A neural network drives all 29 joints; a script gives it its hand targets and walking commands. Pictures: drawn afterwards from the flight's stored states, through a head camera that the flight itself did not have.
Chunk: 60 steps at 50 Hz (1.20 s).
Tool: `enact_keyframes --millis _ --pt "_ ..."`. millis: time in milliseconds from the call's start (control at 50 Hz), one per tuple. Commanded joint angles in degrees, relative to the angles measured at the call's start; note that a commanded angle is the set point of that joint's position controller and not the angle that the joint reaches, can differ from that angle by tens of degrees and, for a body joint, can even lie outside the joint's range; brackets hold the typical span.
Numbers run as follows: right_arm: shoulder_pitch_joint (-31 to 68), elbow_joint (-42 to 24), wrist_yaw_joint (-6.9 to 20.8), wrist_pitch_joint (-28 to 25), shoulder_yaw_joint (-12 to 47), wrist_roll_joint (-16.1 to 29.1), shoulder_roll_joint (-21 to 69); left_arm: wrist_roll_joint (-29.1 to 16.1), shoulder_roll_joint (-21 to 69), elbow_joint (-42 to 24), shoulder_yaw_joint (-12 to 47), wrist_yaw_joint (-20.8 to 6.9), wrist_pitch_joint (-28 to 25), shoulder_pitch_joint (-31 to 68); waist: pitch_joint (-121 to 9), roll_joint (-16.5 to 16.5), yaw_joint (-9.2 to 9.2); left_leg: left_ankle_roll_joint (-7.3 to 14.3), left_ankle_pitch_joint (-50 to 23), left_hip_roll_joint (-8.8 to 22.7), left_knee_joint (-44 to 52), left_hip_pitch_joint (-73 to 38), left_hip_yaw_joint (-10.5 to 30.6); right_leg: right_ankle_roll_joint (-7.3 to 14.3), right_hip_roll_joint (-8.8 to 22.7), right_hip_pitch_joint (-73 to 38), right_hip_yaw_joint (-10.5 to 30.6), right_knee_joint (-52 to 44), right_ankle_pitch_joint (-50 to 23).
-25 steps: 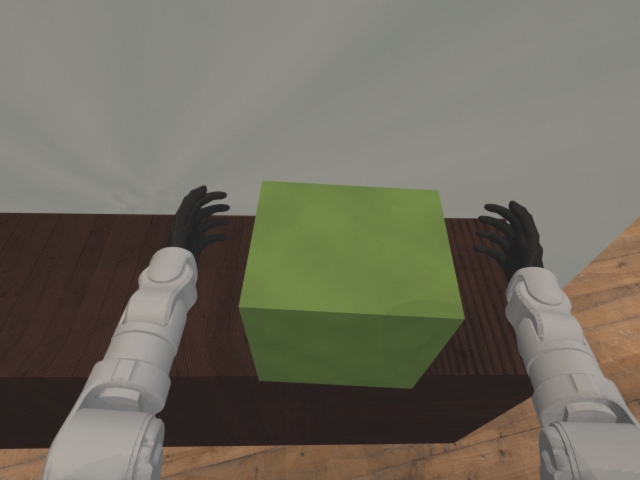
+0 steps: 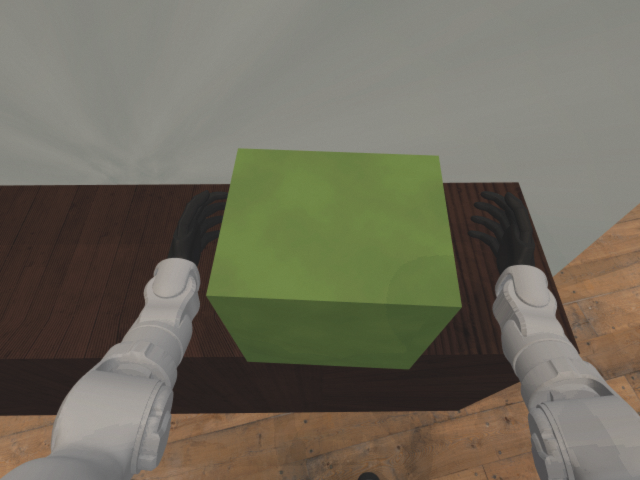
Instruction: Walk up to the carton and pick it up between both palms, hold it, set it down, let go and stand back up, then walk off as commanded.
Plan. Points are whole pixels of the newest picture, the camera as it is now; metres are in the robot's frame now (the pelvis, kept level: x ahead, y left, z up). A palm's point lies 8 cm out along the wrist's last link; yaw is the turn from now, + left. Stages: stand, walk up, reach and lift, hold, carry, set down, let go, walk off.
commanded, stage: reach and lift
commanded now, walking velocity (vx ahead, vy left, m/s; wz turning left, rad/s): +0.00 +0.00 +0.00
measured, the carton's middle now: (332, 270) +0.39 +0.00 -0.02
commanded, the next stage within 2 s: none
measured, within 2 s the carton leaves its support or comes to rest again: leaves its support in 1.98 s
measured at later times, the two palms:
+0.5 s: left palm (204, 255) +0.40 +0.17 +0.01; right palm (465, 262) +0.39 -0.17 +0.01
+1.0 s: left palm (206, 258) +0.39 +0.17 +0.01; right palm (461, 264) +0.39 -0.17 +0.01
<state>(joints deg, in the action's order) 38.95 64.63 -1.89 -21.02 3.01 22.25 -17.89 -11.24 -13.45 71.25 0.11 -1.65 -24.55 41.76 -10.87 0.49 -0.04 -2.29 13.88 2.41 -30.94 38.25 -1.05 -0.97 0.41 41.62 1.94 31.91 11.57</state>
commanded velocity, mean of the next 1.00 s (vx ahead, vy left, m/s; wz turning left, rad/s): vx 0.00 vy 0.00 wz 0.00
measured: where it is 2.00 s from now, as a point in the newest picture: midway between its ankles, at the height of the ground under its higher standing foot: outside the picture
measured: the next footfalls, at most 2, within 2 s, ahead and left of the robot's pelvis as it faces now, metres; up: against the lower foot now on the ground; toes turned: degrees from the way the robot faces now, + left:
none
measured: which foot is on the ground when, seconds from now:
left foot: down 0.00-1.00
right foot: down 0.00-1.00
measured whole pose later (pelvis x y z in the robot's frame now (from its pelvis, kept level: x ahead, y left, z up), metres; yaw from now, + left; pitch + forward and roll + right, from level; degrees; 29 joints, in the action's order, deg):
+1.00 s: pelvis -0.01 +0.01 +0.00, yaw +0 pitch +22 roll +0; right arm 42.2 72.4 -7.4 -27.4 -11.8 -4.1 -6.8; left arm -2.6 -4.6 75.3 -14.0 2.3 -29.2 43.9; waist -11.6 0.1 0.0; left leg -2.0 14.3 2.4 -33.1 40.3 -0.9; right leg -1.2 0.4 42.3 1.9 31.3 10.7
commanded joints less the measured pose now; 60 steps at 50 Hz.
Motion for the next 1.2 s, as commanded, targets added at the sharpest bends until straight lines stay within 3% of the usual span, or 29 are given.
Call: enact_keyframes --millis 0,60,100,140,240,320,340,360,380,400,440,480,500,540,580,600,640,740,800,840,860,900,920,940,960,1000,1060,1080,1180 --pt "19.8 -1.8 -1.5 -4.7 4.1 -1.2 -1.1 -3.6 -6.9 -0.6 -1.4 -0.2 -5.1 21.2 -36.5 0.5 -1.45 -0.4 -21.8 -3.8 -6.1 -6.4 -0.5 -1.5 0.5 -26.2 -0.7 3.1 -33.0" --pt "20.9 -1.3 -1.2 -4.1 3.7 -2.3 0.1 -4.1 -5.6 0.2 -0.9 0.7 -5.4 23.0 -35.3 0.9 -1.08 -0.3 -17.9 -3.3 -6.4 -8.4 -0.3 -1.1 0.1 -20.8 -1.5 1.4 -21.7" --pt "22.1 -2.5 -1.2 -4.2 2.9 -3.4 1.1 -4.6 -2.9 -1.3 0.2 1.0 -5.8 22.5 -35.7 0.9 -1.54 -0.5 -19.0 -3.2 -6.6 -9.4 -0.2 -0.8 -0.3 -19.4 -1.9 1.6 -21.3" --pt "21.9 -1.5 -1.1 -4.3 2.6 -3.2 1.7 -3.7 -1.9 -2.0 1.2 1.4 -5.8 23.1 -34.6 -2.2 -1.80 -1.3 -20.3 -3.0 -6.5 -12.4 -0.1 -0.1 -0.7 -17.0 -2.7 0.5 -18.8" --pt "21.6 1.0 -1.5 -3.7 -0.6 -6.9 4.9 -2.1 -0.9 0.7 -0.7 2.6 -6.3 24.6 -32.1 -0.8 -2.01 -0.6 -14.1 -2.7 -6.1 -11.0 0.4 -0.4 -0.5 -14.7 -2.4 -0.5 -10.4" --pt "22.0 1.6 -3.0 -5.2 -4.1 -9.6 4.8 -0.6 -0.4 1.0 -1.4 3.8 -6.9 26.0 -34.1 -1.2 -3.71 -1.3 -14.7 -2.6 -6.9 -10.5 0.8 -0.2 -0.8 -13.5 -3.0 0.4 -11.9" --pt "24.1 0.8 -3.2 -5.9 -4.2 -9.8 6.4 -0.3 1.2 0.0 -1.2 4.2 -7.1 26.8 -35.8 -2.8 -3.41 -1.8 -16.2 -2.6 -7.5 -11.4 0.9 0.2 -0.9 -12.3 -2.8 0.9 -12.8" --pt "23.7 -0.2 -3.5 -6.2 -4.5 -10.2 5.3 -0.3 -0.1 1.5 -2.2 4.4 -6.6 25.6 -36.3 -1.7 -2.55 -2.0 -16.4 -2.6 -7.7 -10.7 0.5 -0.1 -1.1 -14.0 -2.9 0.6 -13.8" --pt "22.2 1.7 -3.8 -6.0 -4.0 -10.8 7.3 0.7 1.6 2.2 -2.2 4.2 -6.5 24.6 -35.5 -1.0 -3.57 -2.0 -18.4 -2.4 -7.7 -10.9 0.5 -0.3 -1.2 -15.7 -3.2 1.1 -17.1" --pt "21.8 1.9 -4.1 -6.5 -5.1 -11.3 6.9 1.8 2.5 0.9 -2.6 4.0 -6.5 24.4 -36.2 -3.6 -3.59 -2.6 -19.9 -2.7 -7.4 -11.6 0.1 0.3 -1.4 -16.8 -3.2 0.3 -18.5" --pt "23.4 1.5 -4.5 -7.1 -4.5 -11.2 7.4 2.8 1.9 1.9 -4.2 4.0 -6.2 24.5 -35.8 -2.7 -2.68 -2.5 -20.3 -3.0 -7.7 -10.2 -0.3 -0.2 -1.3 -18.7 -2.6 0.6 -19.5" --pt "23.5 3.9 -4.5 -7.1 -5.8 -12.1 8.3 3.9 3.4 0.7 -3.7 4.0 -6.6 25.9 -34.9 -4.2 -4.04 -2.9 -20.9 -3.0 -7.6 -11.5 0.2 0.1 -1.5 -17.9 -3.2 0.4 -20.1" --pt "23.7 3.7 -4.5 -7.5 -5.7 -12.4 8.3 4.4 3.8 1.5 -4.5 4.3 -6.3 25.4 -34.9 -3.1 -3.07 -2.9 -22.0 -3.0 -7.7 -12.6 -0.2 0.0 -1.9 -17.0 -3.3 0.1 -19.7" --pt "23.5 2.7 -4.5 -7.6 -5.4 -12.6 9.9 4.5 4.1 -0.6 -4.8 4.4 -6.9 25.6 -36.1 -2.5 -3.25 -2.8 -21.6 -3.0 -8.4 -12.4 -0.4 0.1 -1.9 -17.3 -3.1 0.5 -19.5" --pt "25.0 4.3 -4.5 -7.6 -7.2 -13.4 10.8 5.8 5.6 0.0 -4.6 4.5 -6.6 26.0 -35.0 -4.6 -3.25 -3.1 -21.8 -3.1 -7.8 -12.5 -0.4 0.2 -2.0 -16.1 -3.6 0.2 -18.4" --pt "25.2 2.7 -4.4 -8.0 -7.1 -14.0 10.4 5.7 5.2 -0.1 -4.5 4.6 -6.6 26.8 -35.5 -2.9 -3.64 -2.9 -21.4 -2.8 -7.8 -13.4 -0.2 0.1 -2.1 -16.7 -3.7 -0.7 -18.8" --pt "22.7 5.0 -4.3 -8.0 -6.5 -14.3 11.4 7.1 6.5 -0.4 -4.8 4.3 -7.0 25.0 -34.3 -4.3 -3.80 -3.0 -22.4 -3.2 -7.9 -12.7 -0.6 0.3 -2.0 -17.9 -3.3 -0.3 -20.5" --pt "24.4 4.8 -4.2 -8.0 -8.4 -18.3 15.6 9.4 8.8 2.1 -6.6 3.5 -7.7 24.9 -32.2 -1.9 -3.60 -1.7 -17.1 -3.8 -5.8 -9.5 -1.4 -0.5 -1.1 -21.3 -2.6 -1.1 -18.7" --pt "23.4 6.3 -3.3 -8.3 -10.4 -21.5 19.2 12.1 12.6 2.1 -6.6 3.1 -8.0 26.2 -29.8 -3.0 -4.00 -1.8 -15.8 -3.5 -5.1 -11.4 -1.5 0.2 -1.0 -19.8 -3.1 -2.4 -15.5" --pt "25.2 5.2 -2.7 -9.2 -11.6 -24.2 21.7 13.5 16.3 1.5 -6.7 2.6 -8.5 25.8 -30.8 -2.6 -4.06 -2.1 -19.4 -3.4 -5.5 -14.1 -1.6 0.2 -1.3 -20.1 -3.9 -2.6 -17.7" --pt "24.8 4.4 -2.1 -9.8 -12.3 -26.3 24.0 14.9 18.2 1.2 -6.7 2.2 -8.9 24.9 -31.3 -3.0 -3.12 -2.2 -20.6 -3.2 -5.2 -14.9 -1.3 0.1 -1.4 -20.5 -3.9 -2.5 -19.6" --pt "25.6 4.7 -0.8 -9.8 -12.4 -30.0 32.7 17.9 24.7 3.0 -7.4 0.4 -8.9 25.9 -29.4 -2.9 -3.32 -1.9 -19.7 -3.7 -4.5 -14.5 -2.3 0.2 -0.9 -22.7 -3.7 -3.3 -19.2" --pt "25.6 5.4 0.7 -9.8 -12.5 -33.6 39.1 19.2 30.2 4.7 -5.7 -1.2 -9.2 27.0 -28.0 -2.9 -5.03 -1.9 -18.3 -3.9 -3.5 -14.8 -1.9 0.3 -0.7 -23.6 -4.1 -4.5 -19.3" --pt "26.9 3.7 1.9 -10.6 -12.4 -36.4 44.3 21.1 35.1 4.8 -5.9 -2.4 -9.5 26.5 -27.4 -3.3 -4.16 -1.8 -19.7 -3.7 -3.0 -15.5 -1.8 0.4 -0.7 -24.5 -4.6 -4.2 -21.0" --pt "25.8 3.9 2.8 -10.7 -13.0 -38.7 47.5 23.0 37.9 6.3 -5.8 -3.2 -9.6 25.7 -26.0 -2.5 -5.50 -2.0 -19.4 -3.6 -2.4 -16.3 -1.5 0.3 -0.9 -25.3 -4.9 -5.1 -22.5" --pt "23.1 6.1 4.0 -10.7 -13.3 -41.2 48.1 25.4 39.2 6.6 -5.8 -3.5 -10.0 25.6 -23.2 -3.4 -6.29 -2.1 -19.6 -3.4 -1.3 -18.3 -1.5 0.4 -1.5 -25.3 -5.2 -6.1 -22.6" --pt "22.1 6.0 5.4 -11.0 -13.7 -42.2 48.0 25.5 41.3 6.7 -4.7 -2.4 -10.0 24.3 -23.2 -4.2 -5.46 -2.5 -17.5 -2.3 0.9 -21.1 -0.5 1.2 -2.5 -23.5 -6.8 -8.3 -16.5" --pt "22.4 5.8 5.6 -11.2 -14.7 -42.5 47.7 25.7 41.1 6.1 -4.2 -1.9 -10.0 25.6 -23.6 -5.0 -6.08 -2.3 -15.8 -2.3 1.3 -21.8 -0.6 1.4 -2.7 -20.8 -7.3 -9.1 -13.6" --pt "23.1 4.5 6.3 -11.7 -14.7 -41.9 47.6 26.4 42.0 5.4 -3.5 -0.3 -9.7 24.1 -22.4 -5.3 -5.48 -3.1 -20.4 -1.5 0.8 -24.8 -0.5 2.4 -3.5 -17.5 -8.2 -9.3 -13.9"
